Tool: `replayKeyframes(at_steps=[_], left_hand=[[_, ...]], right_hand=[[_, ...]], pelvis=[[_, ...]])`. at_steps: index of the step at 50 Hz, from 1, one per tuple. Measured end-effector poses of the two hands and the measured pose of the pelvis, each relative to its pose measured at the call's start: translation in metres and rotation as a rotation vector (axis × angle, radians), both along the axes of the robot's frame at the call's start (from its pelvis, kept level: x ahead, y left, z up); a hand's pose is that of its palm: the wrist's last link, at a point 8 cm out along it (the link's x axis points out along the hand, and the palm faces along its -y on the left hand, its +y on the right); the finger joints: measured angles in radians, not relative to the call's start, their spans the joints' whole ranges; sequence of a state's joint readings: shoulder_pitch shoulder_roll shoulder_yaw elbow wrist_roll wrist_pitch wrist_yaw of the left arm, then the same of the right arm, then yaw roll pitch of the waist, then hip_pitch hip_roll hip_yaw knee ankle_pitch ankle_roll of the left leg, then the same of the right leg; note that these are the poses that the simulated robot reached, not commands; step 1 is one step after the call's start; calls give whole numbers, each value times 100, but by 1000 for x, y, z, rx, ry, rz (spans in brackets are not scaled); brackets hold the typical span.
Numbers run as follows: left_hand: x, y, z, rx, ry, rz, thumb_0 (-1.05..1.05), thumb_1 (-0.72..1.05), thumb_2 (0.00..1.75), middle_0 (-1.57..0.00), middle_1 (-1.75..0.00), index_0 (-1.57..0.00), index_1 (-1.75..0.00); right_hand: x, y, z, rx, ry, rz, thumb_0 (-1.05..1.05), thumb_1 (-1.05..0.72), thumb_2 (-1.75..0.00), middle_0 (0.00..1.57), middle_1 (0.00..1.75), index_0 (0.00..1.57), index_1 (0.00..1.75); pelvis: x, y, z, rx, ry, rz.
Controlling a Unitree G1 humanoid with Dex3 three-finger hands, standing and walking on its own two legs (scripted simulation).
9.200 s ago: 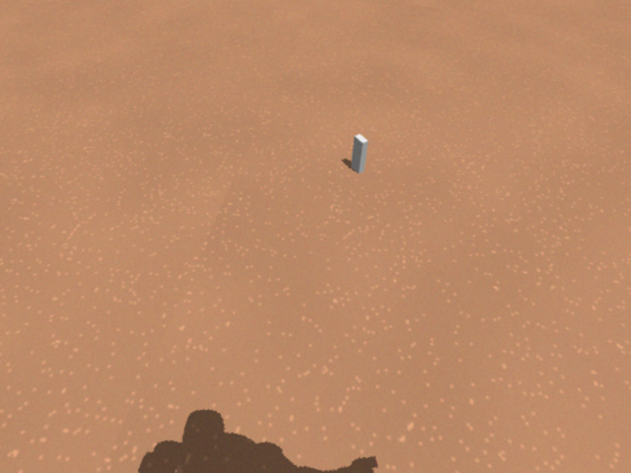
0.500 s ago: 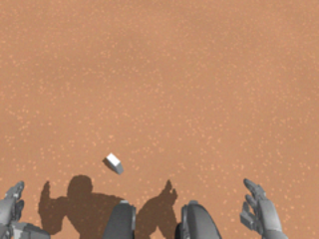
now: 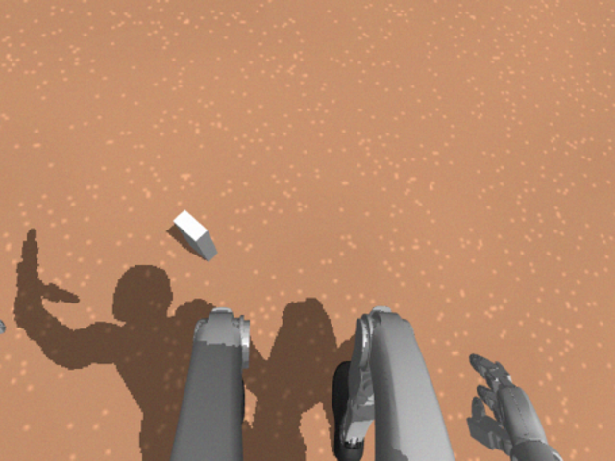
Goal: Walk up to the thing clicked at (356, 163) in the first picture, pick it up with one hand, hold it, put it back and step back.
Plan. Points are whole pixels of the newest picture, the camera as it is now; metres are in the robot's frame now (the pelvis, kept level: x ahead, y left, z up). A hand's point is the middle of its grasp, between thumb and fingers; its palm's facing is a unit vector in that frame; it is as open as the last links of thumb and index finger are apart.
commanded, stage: go down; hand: left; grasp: from the side
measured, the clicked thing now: (197, 238) +0.48 +0.22 -0.41
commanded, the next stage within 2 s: approach in 1.40 s
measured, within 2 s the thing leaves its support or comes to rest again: neither
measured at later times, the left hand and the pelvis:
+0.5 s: hand out of the picture +0.36 +0.42 -0.07, palm faces +0.24 -0.96 -0.13, open 17.2 cm; pelvis -0.02 +0.01 -0.08, yaw -2 degrees
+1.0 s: hand out of the picture +0.37 +0.43 -0.10, palm faces +0.25 -0.96 -0.10, open 17.0 cm; pelvis -0.03 +0.01 -0.12, yaw -2 degrees
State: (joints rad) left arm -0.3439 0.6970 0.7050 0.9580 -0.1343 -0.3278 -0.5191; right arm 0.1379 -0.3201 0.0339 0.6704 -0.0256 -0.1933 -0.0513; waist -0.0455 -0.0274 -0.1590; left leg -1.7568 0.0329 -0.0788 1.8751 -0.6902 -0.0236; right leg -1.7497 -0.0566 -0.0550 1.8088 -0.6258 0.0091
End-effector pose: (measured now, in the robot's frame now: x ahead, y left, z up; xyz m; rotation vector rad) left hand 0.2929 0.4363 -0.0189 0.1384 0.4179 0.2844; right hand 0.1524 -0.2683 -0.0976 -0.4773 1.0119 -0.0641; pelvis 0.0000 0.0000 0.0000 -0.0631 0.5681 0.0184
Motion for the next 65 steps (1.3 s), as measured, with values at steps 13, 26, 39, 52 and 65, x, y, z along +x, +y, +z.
replayKeyframes(at_steps=[13,26,39,52,65], left_hand=[[32,17,-27,-20,-115,-42,-1,-52,6,-6,-10,-7,-10],[34,35,-46,-18,-189,-32,-1,-48,7,-5,-8,-5,-8],[45,41,-59,-24,-230,-46,-1,-45,9,-4,-9,-4,-9],[48,45,-71,-24,-274,-37,-1,-44,10,-4,-10,-4,-9],[52,49,-79,-26,-291,-41,-1,-45,10,-4,-10,-4,-10]], right_hand=[[-23,-8,-37,-57,38,5,1,-90,-90,20,30,21,30],[-30,-4,-67,-68,62,45,1,-90,-90,21,30,21,30],[-40,-2,-83,-79,74,50,1,-90,-90,21,30,21,30],[-53,-6,-102,-85,122,54,1,-90,-90,21,30,21,30],[-52,-7,-108,-96,128,62,1,-90,-90,20,30,21,30]], pelvis=[[-13,4,-47,-27,3,-7],[-21,7,-80,-40,-7,-7],[-26,10,-102,-53,-20,-8],[-29,10,-120,-54,-30,-11],[-28,11,-130,-62,-36,-12]])
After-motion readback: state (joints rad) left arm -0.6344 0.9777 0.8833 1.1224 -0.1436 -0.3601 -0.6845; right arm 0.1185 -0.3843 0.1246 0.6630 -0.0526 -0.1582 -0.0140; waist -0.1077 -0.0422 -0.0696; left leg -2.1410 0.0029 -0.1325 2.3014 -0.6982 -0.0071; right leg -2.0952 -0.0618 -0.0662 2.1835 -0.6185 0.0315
